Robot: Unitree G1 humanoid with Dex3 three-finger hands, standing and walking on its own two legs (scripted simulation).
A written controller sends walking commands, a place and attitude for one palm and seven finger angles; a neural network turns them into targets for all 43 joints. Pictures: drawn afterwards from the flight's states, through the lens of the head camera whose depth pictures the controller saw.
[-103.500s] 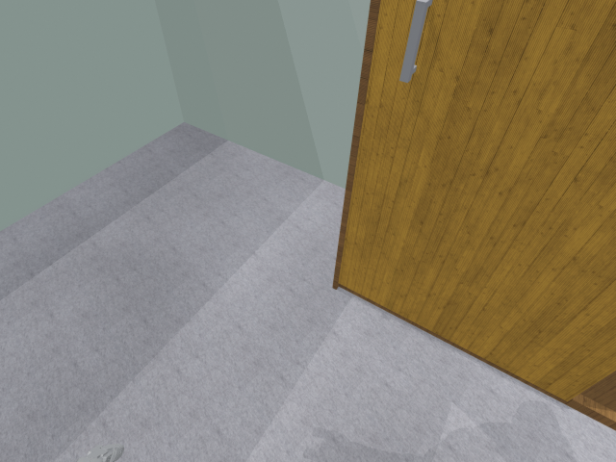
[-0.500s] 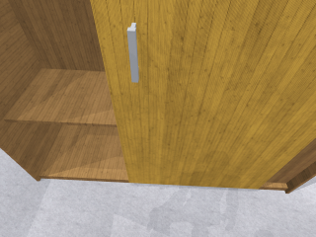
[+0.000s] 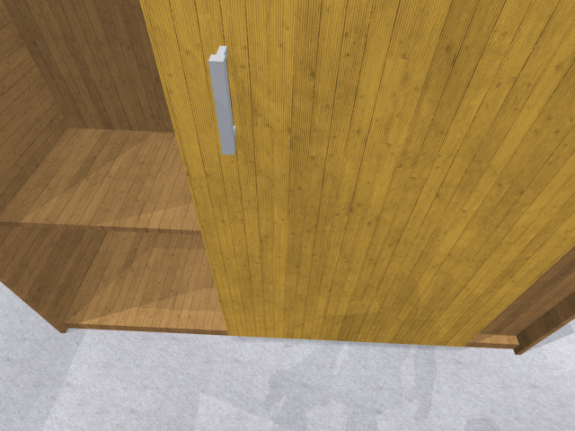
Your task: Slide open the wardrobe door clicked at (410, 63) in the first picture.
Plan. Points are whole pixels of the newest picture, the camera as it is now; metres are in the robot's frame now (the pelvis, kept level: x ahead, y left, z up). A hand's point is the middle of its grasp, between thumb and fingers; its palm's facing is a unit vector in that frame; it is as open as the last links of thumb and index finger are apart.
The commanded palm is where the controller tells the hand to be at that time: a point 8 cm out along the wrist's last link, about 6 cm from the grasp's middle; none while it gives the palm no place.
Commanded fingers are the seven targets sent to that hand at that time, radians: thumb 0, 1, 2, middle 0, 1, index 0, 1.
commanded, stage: come to a stop and stand still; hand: left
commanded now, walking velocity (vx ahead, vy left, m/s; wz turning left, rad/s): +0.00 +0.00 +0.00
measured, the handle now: (225, 102) +0.50 +0.13 +0.20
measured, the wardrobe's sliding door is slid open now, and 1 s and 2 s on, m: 0.59 0.59 0.59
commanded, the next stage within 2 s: look again from close up in 0.10 s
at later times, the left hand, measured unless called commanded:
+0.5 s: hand out of the picture +0.02 +0.18 -0.17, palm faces +0.01 -0.97 -0.22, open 7.3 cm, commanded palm none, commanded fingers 0.00 0.90 0.90 -0.20 -0.30 -0.20 -0.30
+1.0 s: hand out of the picture +0.00 +0.18 -0.17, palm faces +0.02 -0.98 -0.22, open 7.3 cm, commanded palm none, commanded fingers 0.00 0.90 0.90 -0.20 -0.30 -0.20 -0.30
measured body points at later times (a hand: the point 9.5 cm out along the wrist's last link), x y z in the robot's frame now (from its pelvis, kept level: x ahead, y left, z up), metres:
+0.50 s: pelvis -0.01 -0.01 +0.00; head +0.00 -0.01 +0.45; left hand +0.02 +0.23 -0.15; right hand +0.03 -0.26 -0.15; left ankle -0.02 +0.10 -0.74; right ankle -0.01 -0.13 -0.74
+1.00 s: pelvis -0.02 -0.02 +0.00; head -0.01 -0.01 +0.45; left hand +0.00 +0.23 -0.15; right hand +0.01 -0.26 -0.15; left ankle -0.02 +0.10 -0.74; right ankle -0.01 -0.13 -0.74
